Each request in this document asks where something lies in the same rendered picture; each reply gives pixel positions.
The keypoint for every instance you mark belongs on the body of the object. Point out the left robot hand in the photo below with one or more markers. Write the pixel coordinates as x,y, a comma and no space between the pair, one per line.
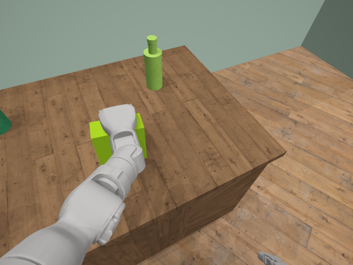
117,117

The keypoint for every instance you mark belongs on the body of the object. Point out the left robot upper arm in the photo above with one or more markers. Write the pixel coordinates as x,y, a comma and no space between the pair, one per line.
91,216

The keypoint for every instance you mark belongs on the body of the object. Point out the sponge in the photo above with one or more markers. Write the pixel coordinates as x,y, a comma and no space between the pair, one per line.
101,143

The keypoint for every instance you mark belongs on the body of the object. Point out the right robot hand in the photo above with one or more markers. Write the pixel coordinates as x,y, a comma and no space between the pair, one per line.
269,259

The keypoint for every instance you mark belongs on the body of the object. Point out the table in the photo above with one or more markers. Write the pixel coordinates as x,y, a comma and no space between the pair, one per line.
204,151

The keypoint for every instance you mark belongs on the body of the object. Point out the robot left forearm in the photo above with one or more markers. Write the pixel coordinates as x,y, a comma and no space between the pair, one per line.
120,170

